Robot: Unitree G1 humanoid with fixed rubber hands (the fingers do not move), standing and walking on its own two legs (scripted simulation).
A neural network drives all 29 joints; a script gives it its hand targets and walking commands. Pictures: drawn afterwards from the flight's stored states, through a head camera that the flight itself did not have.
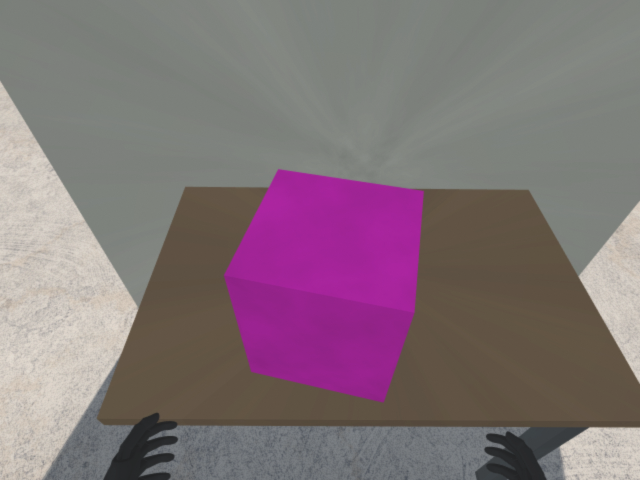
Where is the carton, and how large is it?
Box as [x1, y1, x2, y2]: [224, 169, 423, 402]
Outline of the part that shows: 278,169 224,274 251,371 383,402 414,312 423,191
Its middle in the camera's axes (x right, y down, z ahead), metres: +0.02 +0.07 +0.59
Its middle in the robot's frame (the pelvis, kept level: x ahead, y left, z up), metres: +0.41 +0.01 -0.01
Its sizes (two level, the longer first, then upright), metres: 0.218 0.210 0.256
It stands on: a table, 0.64 m high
